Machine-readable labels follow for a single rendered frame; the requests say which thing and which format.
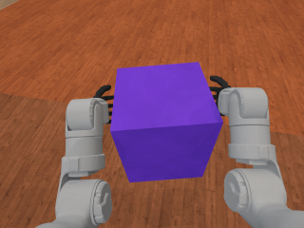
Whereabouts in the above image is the left robot upper arm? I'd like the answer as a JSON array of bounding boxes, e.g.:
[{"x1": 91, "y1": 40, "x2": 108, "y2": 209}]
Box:
[{"x1": 35, "y1": 179, "x2": 113, "y2": 228}]

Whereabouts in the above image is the left robot hand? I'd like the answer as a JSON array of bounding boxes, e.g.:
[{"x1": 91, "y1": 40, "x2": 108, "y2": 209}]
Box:
[{"x1": 93, "y1": 85, "x2": 114, "y2": 124}]

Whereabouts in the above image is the robot left forearm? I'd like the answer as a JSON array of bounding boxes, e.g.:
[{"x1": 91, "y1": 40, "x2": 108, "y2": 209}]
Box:
[{"x1": 55, "y1": 98, "x2": 109, "y2": 216}]

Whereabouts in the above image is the right robot upper arm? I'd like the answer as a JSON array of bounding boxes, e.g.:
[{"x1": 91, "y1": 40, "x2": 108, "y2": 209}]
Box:
[{"x1": 223, "y1": 168, "x2": 304, "y2": 228}]

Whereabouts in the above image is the robot right forearm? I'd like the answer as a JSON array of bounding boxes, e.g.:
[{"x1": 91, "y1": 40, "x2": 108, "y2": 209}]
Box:
[{"x1": 218, "y1": 87, "x2": 287, "y2": 202}]

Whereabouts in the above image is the carton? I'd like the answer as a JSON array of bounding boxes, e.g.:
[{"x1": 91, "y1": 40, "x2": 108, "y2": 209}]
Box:
[{"x1": 110, "y1": 62, "x2": 223, "y2": 182}]

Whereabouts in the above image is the right robot hand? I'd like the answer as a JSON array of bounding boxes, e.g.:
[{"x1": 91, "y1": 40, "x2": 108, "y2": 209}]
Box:
[{"x1": 209, "y1": 75, "x2": 231, "y2": 117}]

